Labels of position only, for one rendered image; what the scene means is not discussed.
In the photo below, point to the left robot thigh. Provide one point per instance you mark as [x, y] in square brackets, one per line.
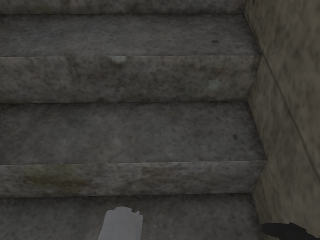
[122, 224]

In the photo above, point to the right robot hand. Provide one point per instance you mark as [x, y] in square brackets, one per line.
[285, 231]

